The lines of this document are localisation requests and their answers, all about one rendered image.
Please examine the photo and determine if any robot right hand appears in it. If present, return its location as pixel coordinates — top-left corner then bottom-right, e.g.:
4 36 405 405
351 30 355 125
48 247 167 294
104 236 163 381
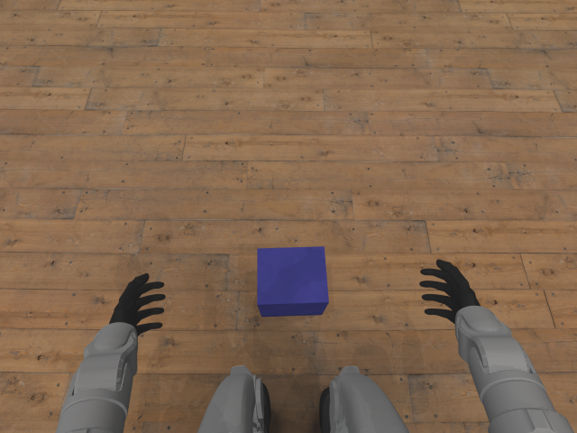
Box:
419 260 480 324

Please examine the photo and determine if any carton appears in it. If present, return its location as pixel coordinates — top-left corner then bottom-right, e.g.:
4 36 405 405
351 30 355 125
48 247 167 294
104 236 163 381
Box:
257 246 329 317

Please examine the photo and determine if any robot right forearm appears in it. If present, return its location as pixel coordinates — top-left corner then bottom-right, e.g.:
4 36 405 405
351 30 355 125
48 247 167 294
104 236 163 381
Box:
455 306 574 433

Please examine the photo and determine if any robot left hand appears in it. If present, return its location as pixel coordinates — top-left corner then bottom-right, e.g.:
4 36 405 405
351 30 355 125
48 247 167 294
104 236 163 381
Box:
109 273 166 336

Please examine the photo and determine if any robot left shin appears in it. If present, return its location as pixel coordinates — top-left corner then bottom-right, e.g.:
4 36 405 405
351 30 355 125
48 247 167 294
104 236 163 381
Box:
230 365 264 433

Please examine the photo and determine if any left robot thigh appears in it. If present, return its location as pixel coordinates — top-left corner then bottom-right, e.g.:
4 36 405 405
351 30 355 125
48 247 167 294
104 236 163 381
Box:
197 373 264 433

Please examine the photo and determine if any robot left forearm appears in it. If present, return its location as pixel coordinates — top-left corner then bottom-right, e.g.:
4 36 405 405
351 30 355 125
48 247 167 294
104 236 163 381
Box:
55 322 138 433

